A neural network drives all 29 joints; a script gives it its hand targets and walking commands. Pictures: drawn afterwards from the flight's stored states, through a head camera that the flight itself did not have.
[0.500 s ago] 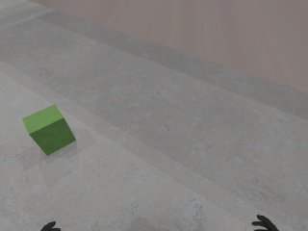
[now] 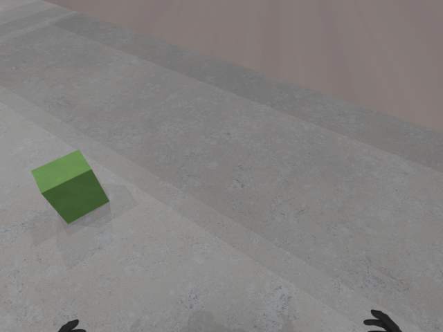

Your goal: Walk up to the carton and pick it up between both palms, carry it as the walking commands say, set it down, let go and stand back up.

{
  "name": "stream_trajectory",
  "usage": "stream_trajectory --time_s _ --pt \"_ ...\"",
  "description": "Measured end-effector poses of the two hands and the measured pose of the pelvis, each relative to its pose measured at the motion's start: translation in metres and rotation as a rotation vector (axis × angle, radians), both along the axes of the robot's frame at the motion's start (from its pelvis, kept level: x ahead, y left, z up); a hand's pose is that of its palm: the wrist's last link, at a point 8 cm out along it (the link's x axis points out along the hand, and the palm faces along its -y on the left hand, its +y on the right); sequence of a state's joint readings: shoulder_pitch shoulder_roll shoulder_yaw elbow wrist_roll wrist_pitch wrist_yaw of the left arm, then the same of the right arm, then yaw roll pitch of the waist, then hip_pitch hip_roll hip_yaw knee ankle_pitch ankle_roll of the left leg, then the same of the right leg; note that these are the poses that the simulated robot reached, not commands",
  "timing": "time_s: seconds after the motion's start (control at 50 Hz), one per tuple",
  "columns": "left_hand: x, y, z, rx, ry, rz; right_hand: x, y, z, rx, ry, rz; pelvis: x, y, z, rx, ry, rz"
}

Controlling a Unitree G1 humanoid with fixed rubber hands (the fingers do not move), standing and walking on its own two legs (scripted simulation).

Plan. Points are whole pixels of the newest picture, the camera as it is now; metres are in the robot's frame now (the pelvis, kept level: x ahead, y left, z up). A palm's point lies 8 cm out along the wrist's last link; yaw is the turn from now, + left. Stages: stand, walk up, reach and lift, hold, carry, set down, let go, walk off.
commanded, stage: walk up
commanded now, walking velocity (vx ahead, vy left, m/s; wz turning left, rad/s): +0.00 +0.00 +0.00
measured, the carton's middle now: (73, 187) +0.91 +0.76 -0.64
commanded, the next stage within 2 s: none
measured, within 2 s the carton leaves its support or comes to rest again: neither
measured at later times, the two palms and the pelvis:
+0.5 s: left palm out of the picture -0.05 +0.28 -0.10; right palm (355, 318) +0.16 -0.26 -0.13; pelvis +0.00 -0.01 +0.00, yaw +12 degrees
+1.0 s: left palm out of the picture +0.16 +0.45 -0.12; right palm (255, 275) +0.25 -0.07 -0.12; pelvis +0.13 +0.17 +0.00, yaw +27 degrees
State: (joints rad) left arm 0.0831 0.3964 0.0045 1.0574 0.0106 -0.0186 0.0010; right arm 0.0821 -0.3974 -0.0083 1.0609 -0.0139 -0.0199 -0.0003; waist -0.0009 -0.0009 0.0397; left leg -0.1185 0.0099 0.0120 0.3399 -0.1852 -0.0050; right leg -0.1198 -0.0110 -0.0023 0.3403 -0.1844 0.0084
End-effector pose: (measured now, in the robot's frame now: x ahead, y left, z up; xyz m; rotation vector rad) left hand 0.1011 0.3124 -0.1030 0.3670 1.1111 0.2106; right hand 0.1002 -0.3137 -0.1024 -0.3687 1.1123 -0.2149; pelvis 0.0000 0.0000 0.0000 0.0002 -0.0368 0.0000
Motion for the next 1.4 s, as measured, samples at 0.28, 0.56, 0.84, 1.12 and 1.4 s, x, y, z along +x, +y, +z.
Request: stream_trajectory --time_s 0.28,0.56,0.84,1.12,1.4 --pt "0.008 -0.02 0.002 -0.002 -0.069 0.077 -0.024 -0.002 -0.02 0.037 0.125 -0.005 -0.005 -0.014 -0.005 -0.023 0.036 0.098" --pt "-0.181 -0.027 0.007 0.011 0.216 0.391 0.099 0.077 -0.016 0.239 -0.012 0.271 0.014 0.0 0.003 0.05 0.038 0.243" --pt "-0.138 0.083 -0.054 -0.125 0.155 0.489 0.211 0.253 -0.019 0.143 -0.105 0.477 0.075 0.126 -0.03 -0.012 0.067 0.384" --pt "0.171 0.165 0.0 -0.176 -0.313 0.308 0.162 0.252 -0.019 0.066 0.271 0.278 0.195 0.19 -0.005 -0.018 0.056 0.502" --pt "0.102 0.191 -0.001 -0.022 0.059 0.65 0.419 0.361 -0.044 0.174 0.145 0.543 0.333 0.242 -0.007 0.006 0.037 0.593"
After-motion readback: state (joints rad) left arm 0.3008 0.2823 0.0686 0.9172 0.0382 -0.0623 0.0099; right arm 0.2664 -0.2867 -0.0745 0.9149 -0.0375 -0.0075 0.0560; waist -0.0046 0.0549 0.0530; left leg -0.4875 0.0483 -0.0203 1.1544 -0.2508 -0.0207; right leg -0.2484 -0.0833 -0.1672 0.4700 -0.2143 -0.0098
